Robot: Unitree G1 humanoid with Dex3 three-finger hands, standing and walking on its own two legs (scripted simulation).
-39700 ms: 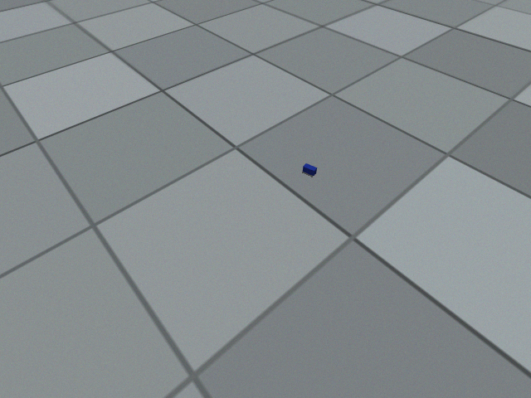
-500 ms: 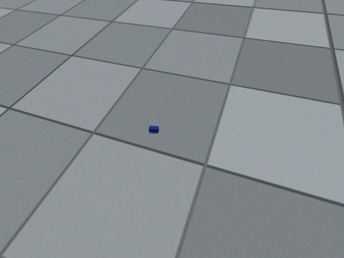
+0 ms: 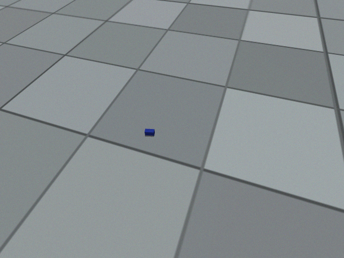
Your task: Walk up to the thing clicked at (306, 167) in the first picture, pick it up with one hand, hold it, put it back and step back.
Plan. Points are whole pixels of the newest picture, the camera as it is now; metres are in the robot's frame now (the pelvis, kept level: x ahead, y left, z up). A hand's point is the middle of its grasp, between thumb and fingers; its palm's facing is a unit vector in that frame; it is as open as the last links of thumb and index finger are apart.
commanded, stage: step back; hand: left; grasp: from above
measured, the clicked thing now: (149, 132) +1.04 +0.19 -0.74
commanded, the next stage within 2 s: stand in 0.36 s
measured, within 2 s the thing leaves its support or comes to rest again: neither
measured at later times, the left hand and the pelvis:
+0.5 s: hand out of the picture +0.12 +0.26 -0.13, palm faces -0.05 -0.94 -0.34, open 7.4 cm; pelvis +0.02 +0.01 +0.02, yaw -2 degrees
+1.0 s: hand out of the picture +0.11 +0.26 -0.13, palm faces -0.07 -0.94 -0.34, open 7.4 cm; pelvis +0.02 +0.01 +0.02, yaw -2 degrees
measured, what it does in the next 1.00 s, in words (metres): stands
